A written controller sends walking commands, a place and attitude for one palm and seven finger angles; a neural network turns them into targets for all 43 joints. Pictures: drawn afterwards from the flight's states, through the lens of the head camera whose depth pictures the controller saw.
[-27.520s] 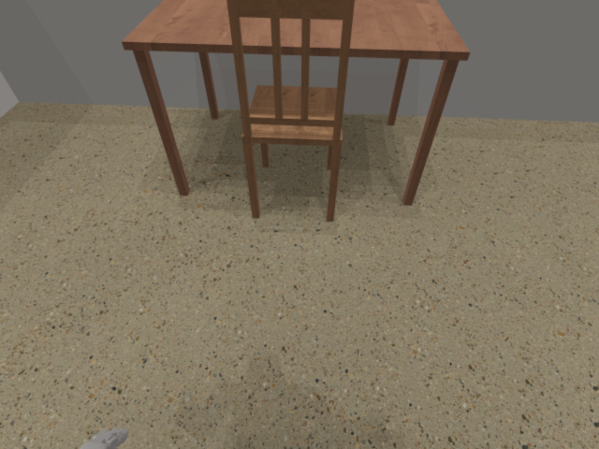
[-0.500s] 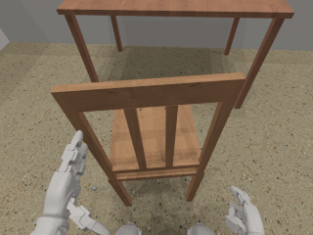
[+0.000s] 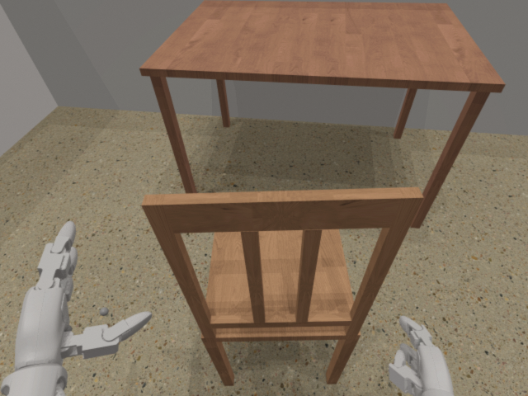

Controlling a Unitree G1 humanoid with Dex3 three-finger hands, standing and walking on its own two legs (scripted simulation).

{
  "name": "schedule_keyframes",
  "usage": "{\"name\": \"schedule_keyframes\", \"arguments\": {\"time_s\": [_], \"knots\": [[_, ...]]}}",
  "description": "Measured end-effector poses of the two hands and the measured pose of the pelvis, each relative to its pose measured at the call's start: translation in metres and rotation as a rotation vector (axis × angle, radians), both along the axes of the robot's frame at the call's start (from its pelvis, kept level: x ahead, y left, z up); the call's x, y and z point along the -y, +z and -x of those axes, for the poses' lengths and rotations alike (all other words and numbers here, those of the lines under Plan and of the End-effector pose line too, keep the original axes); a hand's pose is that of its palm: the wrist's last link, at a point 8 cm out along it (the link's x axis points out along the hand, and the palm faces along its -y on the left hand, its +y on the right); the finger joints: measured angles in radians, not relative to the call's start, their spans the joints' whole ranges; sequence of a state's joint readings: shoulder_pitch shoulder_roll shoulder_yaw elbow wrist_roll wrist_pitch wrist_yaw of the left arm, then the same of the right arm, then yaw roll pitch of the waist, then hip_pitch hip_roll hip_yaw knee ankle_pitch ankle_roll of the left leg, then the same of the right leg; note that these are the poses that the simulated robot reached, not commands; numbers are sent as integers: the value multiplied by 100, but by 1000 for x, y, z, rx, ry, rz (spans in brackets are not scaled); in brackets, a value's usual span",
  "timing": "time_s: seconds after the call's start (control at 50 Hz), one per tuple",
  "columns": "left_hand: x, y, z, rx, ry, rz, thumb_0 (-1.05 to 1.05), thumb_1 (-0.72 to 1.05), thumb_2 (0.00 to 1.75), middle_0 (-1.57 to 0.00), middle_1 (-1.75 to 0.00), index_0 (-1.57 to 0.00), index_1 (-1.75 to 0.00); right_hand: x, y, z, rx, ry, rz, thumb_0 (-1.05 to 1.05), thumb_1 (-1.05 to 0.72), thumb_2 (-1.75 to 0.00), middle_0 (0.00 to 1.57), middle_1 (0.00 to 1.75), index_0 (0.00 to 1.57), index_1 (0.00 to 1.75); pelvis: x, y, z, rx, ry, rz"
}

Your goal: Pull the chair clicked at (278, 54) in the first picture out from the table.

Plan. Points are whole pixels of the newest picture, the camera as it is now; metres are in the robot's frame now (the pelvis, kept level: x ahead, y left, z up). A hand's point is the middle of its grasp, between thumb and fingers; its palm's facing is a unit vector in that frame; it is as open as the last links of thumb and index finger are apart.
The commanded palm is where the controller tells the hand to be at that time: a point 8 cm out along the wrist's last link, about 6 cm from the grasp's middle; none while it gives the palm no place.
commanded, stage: draw the hand back to the body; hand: left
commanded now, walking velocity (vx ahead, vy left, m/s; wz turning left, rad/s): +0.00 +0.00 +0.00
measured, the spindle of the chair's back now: (255, 281) +0.33 +0.06 -0.06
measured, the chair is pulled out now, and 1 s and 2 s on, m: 0.63 0.63 0.63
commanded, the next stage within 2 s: step back with the hand held close in 0.68 s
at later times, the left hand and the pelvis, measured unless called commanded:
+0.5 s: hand (54, 273) +0.20 +0.27 +0.16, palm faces +0.48 -0.78 -0.40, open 7.7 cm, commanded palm +0.15 +0.31 +0.19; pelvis +0.01 +0.01 +0.01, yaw -1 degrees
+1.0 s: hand (66, 272) +0.20 +0.25 +0.17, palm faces +0.39 -0.78 -0.49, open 7.4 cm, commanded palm +0.14 +0.29 +0.19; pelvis -0.01 +0.00 +0.01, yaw -3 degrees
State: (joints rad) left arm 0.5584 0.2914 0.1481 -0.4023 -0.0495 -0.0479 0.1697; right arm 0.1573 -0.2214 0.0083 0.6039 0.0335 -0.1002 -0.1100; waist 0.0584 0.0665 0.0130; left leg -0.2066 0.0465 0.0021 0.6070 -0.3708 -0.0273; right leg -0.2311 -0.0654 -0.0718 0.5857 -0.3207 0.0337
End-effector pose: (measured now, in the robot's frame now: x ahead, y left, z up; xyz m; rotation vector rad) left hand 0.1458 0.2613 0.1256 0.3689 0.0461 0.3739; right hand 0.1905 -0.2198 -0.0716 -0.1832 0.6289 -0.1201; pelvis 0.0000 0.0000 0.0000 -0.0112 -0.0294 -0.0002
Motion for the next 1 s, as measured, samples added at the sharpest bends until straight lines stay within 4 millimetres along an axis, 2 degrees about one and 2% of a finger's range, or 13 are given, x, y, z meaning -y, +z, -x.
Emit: {"name": "schedule_keyframes", "arguments": {"time_s": [0.18, 0.38, 0.46, 0.52, 0.58, 0.74, 0.88, 1.0], "knots": [[-24, 31, -8, 81, 39, -70, 0, 37, 64, -13, -19, -14, -19, -21, 3, -6, -21, 38, -33, 1, -91, -90, 20, 30, 20, 30, -6, 7, -7, 17, -14, 1], [-45, 67, -10, 181, 94, -167, 1, 72, 81, -18, -27, -19, -26, -12, -2, 3, -71, 20, -22, 1, -91, -90, 20, 30, 20, 30, -8, 11, -10, 28, -20, 2], [-44, 58, -12, 156, 101, -137, 1, 81, 86, -19, -28, -20, -28, -4, -4, 8, -95, 3, -18, 1, -91, -90, 20, 30, 20, 30, -8, 12, -8, 25, -21, 0], [-40, 45, -13, 111, 91, -105, 1, 84, 87, -19, -29, -20, -29, 1, -4, 13, -107, -8, -10, 1, -91, -90, 20, 30, 20, 30, -6, 12, -7, 23, -23, -1], [-34, 41, -12, 92, 74, -93, 1, 86, 88, -20, -30, -21, -29, 6, -3, 16, -106, -15, 1, 1, -91, -90, 20, 30, 20, 30, -4, 12, -7, 23, -24, 0], [-27, 64, -9, 167, 64, -150, 2, 88, 89, -21, -30, -21, -30, 9, -2, 12, -73, -18, -11, 1, -91, -90, 20, 30, 20, 30, 1, 12, -6, 33, -22, 1], [-27, 65, -10, 169, 58, -156, 1, 89, 90, -21, -30, -21, -30, 10, -2, 11, -64, -15, -32, 1, -91, -90, 20, 30, 20, 30, 5, 11, 0, 16, -28, 3], [-22, 66, -14, 115, -15, -214, 1, 89, 90, -20, -30, -21, -30, 14, -7, 24, -81, -63, -36, 1, -91, -90, 20, 30, 20, 30, -1, 10, 11, -23, -44, -4]]}}
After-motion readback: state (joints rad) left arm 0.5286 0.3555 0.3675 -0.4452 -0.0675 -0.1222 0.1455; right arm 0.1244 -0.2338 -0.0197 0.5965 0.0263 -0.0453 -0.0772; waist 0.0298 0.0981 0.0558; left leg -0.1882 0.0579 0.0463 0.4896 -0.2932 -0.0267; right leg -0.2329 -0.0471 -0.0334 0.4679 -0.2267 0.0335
